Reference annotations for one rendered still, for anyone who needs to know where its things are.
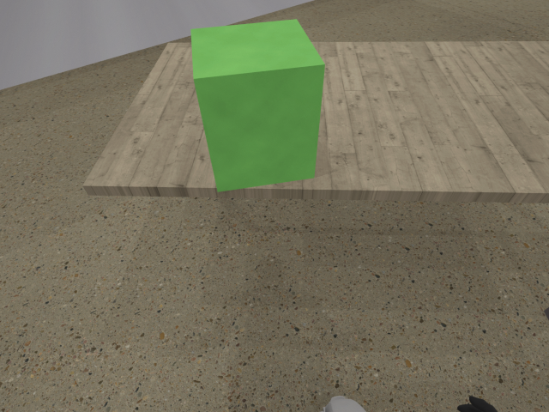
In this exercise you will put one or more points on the table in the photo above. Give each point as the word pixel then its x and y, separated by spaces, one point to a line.
pixel 439 121

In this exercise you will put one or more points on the carton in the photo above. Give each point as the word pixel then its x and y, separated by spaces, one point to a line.
pixel 259 88

